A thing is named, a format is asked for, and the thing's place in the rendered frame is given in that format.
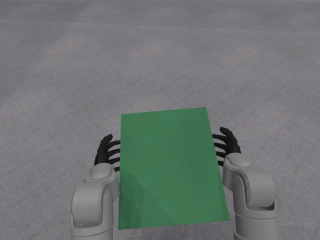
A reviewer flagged right robot hand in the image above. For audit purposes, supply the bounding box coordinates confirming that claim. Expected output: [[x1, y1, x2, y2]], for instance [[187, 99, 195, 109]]
[[212, 127, 241, 167]]

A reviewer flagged left robot forearm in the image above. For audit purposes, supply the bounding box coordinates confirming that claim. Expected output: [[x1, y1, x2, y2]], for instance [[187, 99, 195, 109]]
[[70, 163, 120, 240]]

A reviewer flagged right robot forearm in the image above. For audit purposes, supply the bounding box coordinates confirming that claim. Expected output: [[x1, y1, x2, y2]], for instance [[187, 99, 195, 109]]
[[222, 152, 284, 240]]

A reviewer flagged left robot hand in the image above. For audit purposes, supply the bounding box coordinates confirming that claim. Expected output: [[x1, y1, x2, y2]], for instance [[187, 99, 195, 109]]
[[94, 134, 121, 172]]

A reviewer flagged carton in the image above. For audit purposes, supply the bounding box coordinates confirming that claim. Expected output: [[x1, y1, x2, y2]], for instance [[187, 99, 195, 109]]
[[118, 107, 230, 230]]

